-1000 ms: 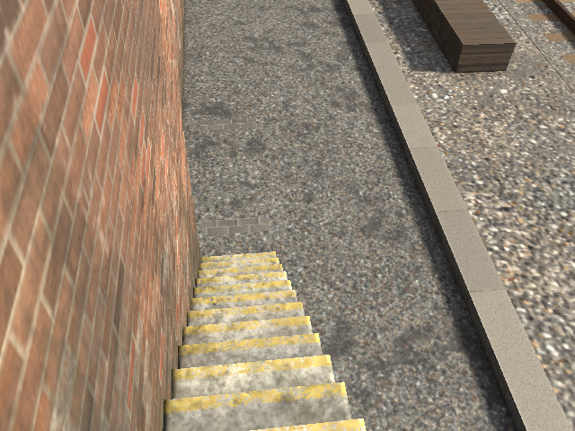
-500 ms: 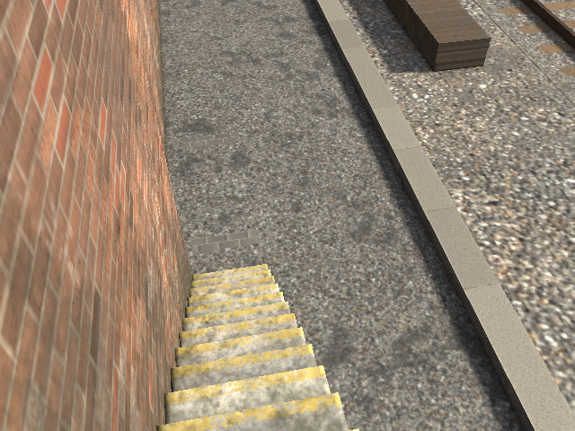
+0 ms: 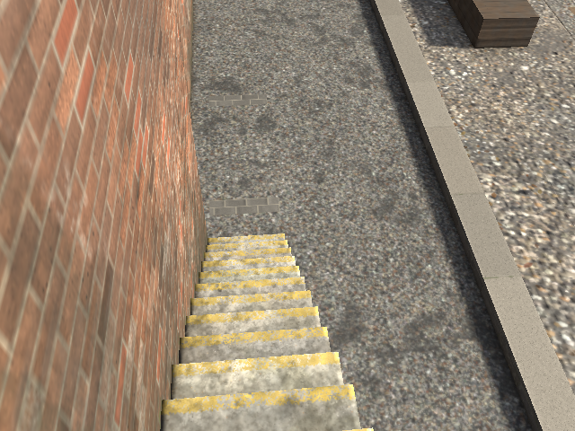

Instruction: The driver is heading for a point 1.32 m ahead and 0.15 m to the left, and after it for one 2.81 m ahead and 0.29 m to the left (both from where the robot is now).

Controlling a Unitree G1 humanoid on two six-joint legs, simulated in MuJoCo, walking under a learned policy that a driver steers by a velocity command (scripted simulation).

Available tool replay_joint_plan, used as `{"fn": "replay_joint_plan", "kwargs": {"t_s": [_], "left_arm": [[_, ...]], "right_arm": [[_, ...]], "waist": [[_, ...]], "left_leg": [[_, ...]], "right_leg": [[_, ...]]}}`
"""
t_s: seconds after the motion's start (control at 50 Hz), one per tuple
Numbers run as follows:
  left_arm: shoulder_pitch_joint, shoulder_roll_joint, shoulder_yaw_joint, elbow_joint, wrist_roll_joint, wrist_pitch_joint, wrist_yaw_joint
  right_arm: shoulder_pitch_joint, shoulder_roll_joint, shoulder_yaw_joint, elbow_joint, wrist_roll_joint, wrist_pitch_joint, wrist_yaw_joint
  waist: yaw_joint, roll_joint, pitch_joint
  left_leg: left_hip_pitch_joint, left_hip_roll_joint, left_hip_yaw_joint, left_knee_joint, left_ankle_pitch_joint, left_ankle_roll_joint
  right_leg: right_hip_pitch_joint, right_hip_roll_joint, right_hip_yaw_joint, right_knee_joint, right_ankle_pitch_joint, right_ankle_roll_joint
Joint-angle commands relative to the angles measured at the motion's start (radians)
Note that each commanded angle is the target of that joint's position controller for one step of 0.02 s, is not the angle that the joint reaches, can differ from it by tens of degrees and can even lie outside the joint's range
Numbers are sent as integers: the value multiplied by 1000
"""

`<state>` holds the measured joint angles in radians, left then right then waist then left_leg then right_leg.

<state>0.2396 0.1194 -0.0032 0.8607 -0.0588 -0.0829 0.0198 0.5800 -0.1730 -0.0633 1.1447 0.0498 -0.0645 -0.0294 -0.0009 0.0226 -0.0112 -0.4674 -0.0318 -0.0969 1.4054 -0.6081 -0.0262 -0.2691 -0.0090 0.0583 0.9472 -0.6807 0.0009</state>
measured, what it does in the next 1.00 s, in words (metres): goes down: left foot 0.41 m lower, then right foot 0.16 m higher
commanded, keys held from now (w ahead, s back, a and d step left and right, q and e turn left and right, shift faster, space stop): w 1.00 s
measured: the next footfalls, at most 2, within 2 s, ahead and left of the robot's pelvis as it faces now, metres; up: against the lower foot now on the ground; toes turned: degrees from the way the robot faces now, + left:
left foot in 0.38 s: +0.39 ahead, +0.21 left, -0.41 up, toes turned -3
right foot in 0.44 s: +0.26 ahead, -0.02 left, -0.25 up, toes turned +3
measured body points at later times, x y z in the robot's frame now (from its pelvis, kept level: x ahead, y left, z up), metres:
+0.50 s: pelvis +0.20 +0.10 -0.41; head +0.18 +0.14 +0.04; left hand +0.46 +0.23 -0.49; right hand -0.05 -0.03 -0.53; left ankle +0.35 +0.21 -1.08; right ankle +0.25 -0.01 -0.92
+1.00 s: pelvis +0.28 +0.04 -0.42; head +0.30 +0.06 +0.03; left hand +0.08 +0.24 -0.54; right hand +0.51 -0.16 -0.50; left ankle +0.45 +0.26 -1.01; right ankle +0.29 -0.04 -1.08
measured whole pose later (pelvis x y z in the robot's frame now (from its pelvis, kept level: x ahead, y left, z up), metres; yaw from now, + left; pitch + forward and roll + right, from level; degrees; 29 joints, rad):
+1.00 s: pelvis +0.28 +0.04 -0.42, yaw +1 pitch -1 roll -2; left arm 0.70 0.17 0.04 1.04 0.04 -0.02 0.05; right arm 0.06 -0.18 -0.05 0.73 0.00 0.03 0.01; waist 0.13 0.00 0.05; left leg -0.89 -0.06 -0.34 1.30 0.10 -0.01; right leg -0.48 0.19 0.05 1.06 -0.55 -0.11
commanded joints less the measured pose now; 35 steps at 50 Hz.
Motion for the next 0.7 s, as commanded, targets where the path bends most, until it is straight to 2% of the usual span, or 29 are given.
{"fn": "replay_joint_plan", "kwargs": {"t_s": [0.02, 0.04, 0.06, 0.08, 0.1, 0.12, 0.14, 0.18, 0.2, 0.22, 0.24, 0.26, 0.28, 0.3, 0.32, 0.34, 0.36, 0.38, 0.4, 0.42, 0.44, 0.46, 0.48, 0.5, 0.54, 0.56, 0.62, 0.66, 0.7], "left_arm": [[361, 108, 28, 128, -17, 37, 35], [240, 86, 30, 110, -13, 21, 41], [79, 93, 44, 84, 0, 18, 63], [65, 150, 51, 107, 3, 18, 58], [13, 215, 63, 142, 30, 4, 53], [-86, 220, 65, 122, 29, -7, 43], [-125, 186, 65, 123, 22, 1, 37], [-101, 148, 67, 143, 8, 13, 20], [-71, 108, 68, 141, 8, 19, 11], [-90, 112, 73, 128, 2, 27, 22], [-109, 124, 82, 123, 0, 22, 45], [-47, 100, 91, 132, 23, 20, 55], [47, -13, 57, 22, 5, 54, 57], [-67, 12, 46, -11, 0, 64, 76], [12, 140, 71, 120, -19, 57, 64], [-145, 68, 52, 90, 20, 84, 26], [-150, 17, 39, 45, 49, 121, 7], [-96, -85, 5, 5, 4, 149, -4], [-110, -56, -1, -11, -42, 152, -15], [77, -185, -39, -223, -105, 152, -8], [-117, 26, -24, -287, -51, 103, 4], [-93, 140, 4, -282, -7, 96, 0], [-88, 153, 10, -272, -3, 115, -12], [-103, 173, 28, -277, -9, 118, -26], [-172, 103, 33, -264, 28, 126, -55], [-222, 73, 34, -269, 23, 123, -58], [-220, -1, 1, -238, 10, 116, -66], [-184, 13, -1, -219, 16, 110, -59], [-85, 47, 20, -168, 33, 100, -28]], "right_arm": [[-185, -101, -35, -136, 22, -48, 20], [-149, -83, -49, -128, 26, -24, 16], [-79, -78, -39, -130, 13, 0, 23], [-23, -30, -19, -96, -27, 11, 60], [123, -71, -40, -50, -20, 22, 91], [242, -54, -42, -7, -9, 35, 107], [279, -78, -51, 5, -6, 55, 92], [323, -137, -52, 5, -45, 92, 50], [320, -182, -54, 28, -61, 90, 54], [338, -234, -52, 21, -107, 70, 64], [417, -225, -39, 46, -117, 40, 63], [441, -192, -13, 88, -88, 28, 61], [329, -292, -25, 149, -42, 35, 49], [364, -198, 7, 125, -46, 36, 51], [487, -17, 47, 42, -89, 25, 67], [545, 10, 68, 57, -96, 30, 80], [511, -24, 66, 80, -101, 60, 75], [453, 13, 100, 46, -99, 74, 45], [500, -11, 107, 35, -91, 79, 43], [-78, -502, -28, -82, 16, -5, -8], [-179, -410, -37, -136, -13, -52, -67], [-152, -286, 2, -186, -106, -36, -127], [-215, -304, 2, -275, -121, -3, -125], [-149, -349, -17, -288, -74, 4, -121], [103, -244, -3, -183, -25, 44, -89], [202, -177, 12, -146, -15, 61, -75], [140, -80, 45, -169, -11, 103, -76], [-40, -76, 64, -267, -19, 90, -59], [-2, -78, 65, -235, -48, 84, -26]], "waist": [[86, -124, 250], [24, -187, 228], [-62, -104, 173], [-91, -4, 57], [-188, -5, -50], [-236, -103, -43], [-263, -142, -14], [-264, -192, 31], [-216, -233, 83], [-258, -202, 120], [-351, -71, 145], [-314, 182, 171], [-110, 526, 268], [-220, 680, 374], [-352, 190, 118], [-387, 133, -17], [-299, 242, 6], [-173, 360, 113], [-198, 272, 223], [221, 898, 503], [105, 701, 505], [64, 416, 355], [67, 198, 195], [10, 147, 222], [-81, 131, 177], [-143, 148, 178], [-119, 4, 222], [-62, -19, 251], [-34, -92, 271]], "left_leg": [[-813, 101, -217, 14, 40, -1], [-738, 124, -222, -83, 163, 15], [-322, 169, -125, -495, 706, 54], [223, 104, 4, -676, 1173, 104], [629, -2, 131, -488, 1349, 78], [628, 13, 113, -429, 1363, 68], [565, 31, 96, -456, 1232, 61], [438, 150, 5, -638, 1142, 77], [296, 225, -114, -759, 998, 78], [272, 309, -170, -957, 975, 119], [371, 310, -96, -1092, 1119, 129], [485, 259, -34, -1008, 1334, 90], [239, 182, -193, -1214, 759, -33], [101, 102, -141, -1213, 520, -114], [582, 139, 107, -1007, 1122, 31], [601, 100, 182, -944, 1065, 23], [484, 55, 96, -950, 663, -29], [277, 118, -144, -1031, 327, -38], [114, 181, -254, -1145, 186, -53], [-257, 584, -1111, -1361, -727, 161], [-409, 509, -1168, -1302, -843, 132], [-362, 480, -1021, -1243, -696, 116], [-359, 435, -839, -1258, -714, 81], [-367, 450, -802, -1269, -641, 98], [-268, 335, -554, -1217, -392, 101], [-173, 302, -428, -1188, -243, 112], [-22, 236, -219, -1119, -25, 134], [76, 217, -76, -1056, 179, 115], [261, 153, 59, -945, 290, 92]], "right_leg": [[333, -362, 427, -225, 901, -245], [184, -314, 339, -228, 667, -176], [-186, -200, 183, -235, 364, -109], [-466, -80, -8, -184, 107, -72], [-666, -37, -60, -121, 67, -79], [-636, -18, -124, -35, 43, -61], [-526, -20, -115, 37, 110, -26], [-261, -54, -36, 300, 204, 49], [-181, -53, 16, 522, 237, 84], [-199, 16, 31, 849, 148, 123], [-299, 143, -13, 1158, 57, 142], [-463, 223, 11, 1370, -276, 105], [-557, 164, -152, 1116, -163, 27], [-579, 163, -182, 822, -110, -5], [-508, 251, -85, 944, -174, 37], [-480, 245, -155, 950, -173, 56], [-449, 192, -189, 970, -140, 34], [-500, 153, -100, 1200, -123, 9], [-593, 173, -168, 1390, -163, -7], [-985, -85, 319, 919, 55, -102], [-888, -139, 357, 814, 225, -105], [-726, -116, 412, 634, 643, -83], [-535, 26, 158, 667, 551, -18], [-466, 40, 103, 631, 489, 24], [-340, 109, -71, 531, 252, 58], [-396, 152, -142, 619, 188, 75], [-461, 120, -102, 321, 333, 40], [-507, 143, -63, 146, 333, 28], [-626, 195, -58, -87, 290, 10]]}}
